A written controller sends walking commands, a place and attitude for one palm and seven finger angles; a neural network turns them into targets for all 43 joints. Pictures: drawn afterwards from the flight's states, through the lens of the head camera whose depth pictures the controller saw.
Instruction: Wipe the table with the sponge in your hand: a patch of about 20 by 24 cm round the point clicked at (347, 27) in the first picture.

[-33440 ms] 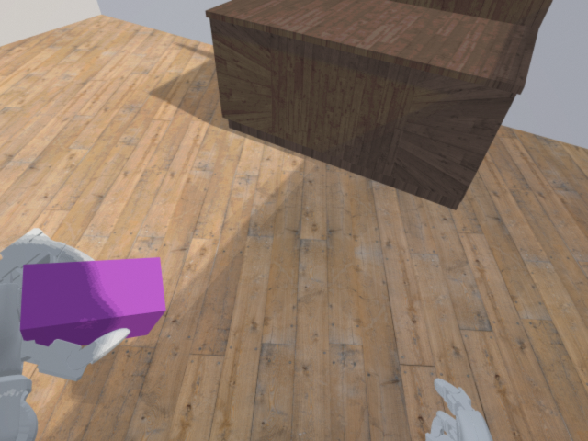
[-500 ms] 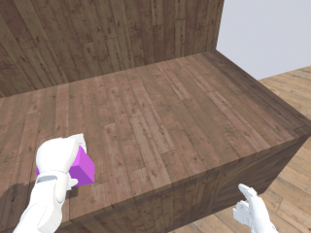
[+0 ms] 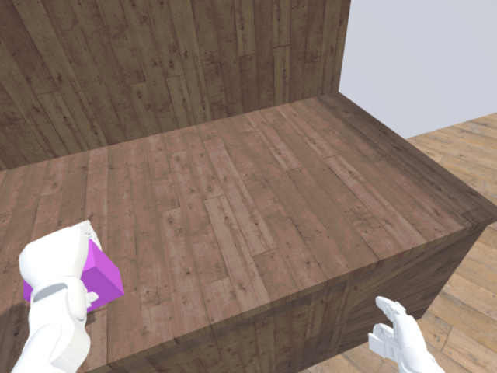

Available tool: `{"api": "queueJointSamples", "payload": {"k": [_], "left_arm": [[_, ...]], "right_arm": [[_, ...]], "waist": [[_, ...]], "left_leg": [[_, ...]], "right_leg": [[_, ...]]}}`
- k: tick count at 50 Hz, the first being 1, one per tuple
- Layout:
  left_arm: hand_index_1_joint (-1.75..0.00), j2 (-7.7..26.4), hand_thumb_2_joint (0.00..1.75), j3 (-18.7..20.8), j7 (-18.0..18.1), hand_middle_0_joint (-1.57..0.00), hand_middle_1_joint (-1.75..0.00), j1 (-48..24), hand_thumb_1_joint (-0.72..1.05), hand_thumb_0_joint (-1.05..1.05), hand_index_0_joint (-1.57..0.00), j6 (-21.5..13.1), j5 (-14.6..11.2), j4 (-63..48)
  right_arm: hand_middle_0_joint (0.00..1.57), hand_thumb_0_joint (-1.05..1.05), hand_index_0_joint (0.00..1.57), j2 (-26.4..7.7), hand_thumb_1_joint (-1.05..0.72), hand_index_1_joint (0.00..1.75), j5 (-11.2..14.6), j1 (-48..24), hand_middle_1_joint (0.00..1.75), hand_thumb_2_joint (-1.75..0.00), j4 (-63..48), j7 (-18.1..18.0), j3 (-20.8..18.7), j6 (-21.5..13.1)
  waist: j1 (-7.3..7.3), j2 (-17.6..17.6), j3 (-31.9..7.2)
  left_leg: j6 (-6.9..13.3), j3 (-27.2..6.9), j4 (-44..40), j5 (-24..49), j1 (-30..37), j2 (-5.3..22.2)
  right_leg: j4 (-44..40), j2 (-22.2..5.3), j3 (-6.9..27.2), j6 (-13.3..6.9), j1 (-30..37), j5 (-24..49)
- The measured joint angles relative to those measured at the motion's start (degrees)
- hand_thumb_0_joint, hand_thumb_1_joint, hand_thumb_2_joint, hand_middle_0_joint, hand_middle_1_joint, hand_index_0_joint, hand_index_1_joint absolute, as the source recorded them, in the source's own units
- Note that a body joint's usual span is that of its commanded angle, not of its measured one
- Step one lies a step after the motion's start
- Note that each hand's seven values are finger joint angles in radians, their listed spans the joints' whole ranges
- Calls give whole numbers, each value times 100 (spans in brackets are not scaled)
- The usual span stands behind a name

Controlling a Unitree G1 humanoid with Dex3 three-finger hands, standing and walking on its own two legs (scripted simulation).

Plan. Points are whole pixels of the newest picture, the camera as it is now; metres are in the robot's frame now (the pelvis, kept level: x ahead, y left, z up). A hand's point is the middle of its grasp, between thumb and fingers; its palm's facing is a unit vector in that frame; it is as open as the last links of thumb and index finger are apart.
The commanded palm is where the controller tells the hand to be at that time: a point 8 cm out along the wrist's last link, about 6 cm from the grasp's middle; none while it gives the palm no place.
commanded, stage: move the sponge above the wiping area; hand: left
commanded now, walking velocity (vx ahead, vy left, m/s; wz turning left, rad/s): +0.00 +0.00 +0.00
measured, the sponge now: (83, 286) +0.22 +0.34 +0.02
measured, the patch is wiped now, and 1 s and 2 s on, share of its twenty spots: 0.00 0.00 0.00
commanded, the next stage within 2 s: lower the sponge onto the table in 0.78 s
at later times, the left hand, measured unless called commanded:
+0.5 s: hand (83, 290) +0.21 +0.32 +0.03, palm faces -0.06 -0.16 -0.98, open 9.6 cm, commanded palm +0.20 +0.29 +0.11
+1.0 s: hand (110, 300) +0.21 +0.28 +0.01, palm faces -0.15 -0.19 -0.97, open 9.6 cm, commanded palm +0.20 +0.29 +0.11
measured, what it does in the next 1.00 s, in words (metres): stands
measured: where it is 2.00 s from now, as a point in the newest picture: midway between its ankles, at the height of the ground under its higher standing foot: outside the picture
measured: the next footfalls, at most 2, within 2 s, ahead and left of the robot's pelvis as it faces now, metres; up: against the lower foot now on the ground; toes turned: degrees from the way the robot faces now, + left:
none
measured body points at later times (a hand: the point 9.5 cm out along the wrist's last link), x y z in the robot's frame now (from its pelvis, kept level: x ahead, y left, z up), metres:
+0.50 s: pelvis -0.01 +0.01 +0.00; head -0.03 -0.03 +0.45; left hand +0.21 +0.33 +0.09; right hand +0.24 -0.20 -0.08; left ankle +0.05 +0.10 -0.73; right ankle -0.02 -0.07 -0.73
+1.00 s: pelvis -0.01 +0.00 +0.00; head -0.03 -0.02 +0.45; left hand +0.21 +0.29 +0.07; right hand +0.24 -0.21 -0.08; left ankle +0.05 +0.10 -0.73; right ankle -0.02 -0.07 -0.73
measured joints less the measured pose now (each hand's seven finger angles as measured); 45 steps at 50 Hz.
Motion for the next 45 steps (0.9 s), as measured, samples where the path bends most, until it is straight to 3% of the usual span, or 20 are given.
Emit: {"api": "queueJointSamples", "payload": {"k": [2,4,6,8,11,14,17,19,22,24,26,29,32,34,36,39,43,45], "left_arm": [[-138,-31,106,-117,-283,-77,-138,-111,-47,0,-78,369,-126,191],[-138,-78,106,-338,-624,-77,-139,-156,-47,0,-78,471,-158,332],[-138,-154,105,-558,-900,-77,-139,-133,-47,0,-78,282,-108,359],[-138,-238,105,-694,-1021,-77,-139,-47,-47,0,-78,-165,7,244],[-137,-232,106,-684,-786,-78,-138,154,-47,0,-78,-916,282,-142],[-137,-143,106,-483,-224,-78,-138,227,-47,0,-79,-1155,482,-408],[-137,-83,106,-203,189,-78,-138,93,-47,0,-79,-699,329,-375],[-138,-79,106,-47,198,-78,-138,-57,-47,0,-79,-182,96,-166],[-138,-59,106,-59,-194,-78,-139,-199,-47,0,-78,539,-170,203],[-138,-82,106,-262,-556,-77,-139,-168,-47,0,-78,726,-228,304],[-139,-176,106,-529,-849,-78,-140,-100,-47,0,-78,573,-199,315],[-138,-294,105,-890,-999,-77,-140,25,-47,0,-78,-103,80,84],[-137,-260,105,-926,-620,-78,-139,205,-47,0,-79,-863,345,-473],[-137,-243,105,-806,-214,-78,-139,222,-46,0,-79,-1101,461,-666],[-137,-221,105,-629,124,-78,-139,98,-47,0,-79,-950,407,-622],[-137,-222,105,-306,262,-78,-139,-202,-47,0,-79,-312,94,-202],[-138,-112,105,-248,-243,-78,-140,-446,-47,0,-79,593,-159,489],[-138,-94,105,-401,-591,-78,-140,-401,-47,0,-78,740,-141,609]], "right_arm": [[20,1,20,-13,-91,29,84,-23,30,-90,-33,-2,41,33],[20,1,20,-20,-91,29,106,-50,30,-90,-99,-24,98,20],[20,1,20,-5,-91,29,70,-69,30,-90,-184,-53,128,-37],[20,1,20,37,-91,29,-17,-57,30,-90,-240,-81,130,-122],[20,1,20,123,-91,29,-158,-17,30,-90,-248,-135,118,-213],[20,1,20,169,-91,29,-224,28,30,-90,-196,-113,80,-198],[20,1,20,158,-91,29,-156,52,30,-90,-81,-6,39,-97],[20,1,20,134,-91,29,-54,41,30,-90,18,44,53,9],[20,1,20,77,-91,29,99,28,30,-90,38,56,116,141],[20,1,20,30,-91,29,138,38,30,-90,-48,30,151,131],[20,1,20,-14,-91,29,116,45,30,-90,-151,-14,153,37],[20,1,20,-24,-91,29,-12,58,30,-90,-244,-95,98,-165],[20,1,20,24,-91,29,-163,94,30,-90,-267,-159,19,-322],[20,1,20,67,-91,29,-219,85,30,-90,-207,-144,1,-310],[20,1,20,128,-91,29,-183,62,30,-90,-110,-84,6,-217],[20,1,20,227,-91,29,-42,11,30,-90,55,-8,93,-6],[21,1,20,232,-91,29,129,-19,30,-90,19,26,245,196],[21,1,20,161,-91,29,137,-24,30,-90,-83,12,264,181]], "waist": [[-49,19,-5],[-94,13,40],[-117,-16,116],[-100,-77,183],[-24,-159,226],[26,-135,170],[30,-48,57],[4,-6,-16],[-84,17,-44],[-143,7,6],[-166,-13,104],[-106,-69,260],[16,-69,275],[73,-23,206],[93,13,99],[53,-6,-41],[-112,-80,-36],[-182,-94,58]], "left_leg": [[13,-48,-60,49,15,-37],[26,-91,-84,85,4,-63],[34,-110,-67,99,-33,-67],[37,-100,-38,95,-67,-57],[27,-27,28,49,-95,-5],[15,39,88,-6,-108,36],[25,72,53,-6,-68,25],[36,65,-21,29,-18,-2],[55,10,-110,91,27,-46],[71,-44,-116,118,11,-76],[86,-88,-77,128,-34,-94],[96,-96,5,118,-102,-101],[83,-32,94,75,-170,-84],[77,14,119,51,-179,-64],[72,47,87,51,-153,-51],[53,57,-44,95,-43,-37],[27,-11,-141,144,53,-33],[27,-61,-116,148,41,-38]], "right_leg": [[-47,-30,-49,15,26,19],[-68,-50,-95,22,26,33],[-56,-51,-116,21,-5,42],[-29,-43,-107,16,-43,45],[20,-2,-31,1,-87,43],[54,30,40,-6,-108,32],[41,15,75,18,-83,30],[-10,-10,70,43,-40,44],[-86,-47,15,68,20,73],[-98,-68,-43,75,24,79],[-73,-79,-92,78,-2,77],[26,-85,-108,76,-77,55],[169,-79,-50,70,-185,10],[199,-65,-2,64,-210,-2],[180,-57,35,73,-200,8],[58,-46,58,67,-101,51],[-79,-31,0,41,29,104],[-89,-28,-51,27,45,108]]}}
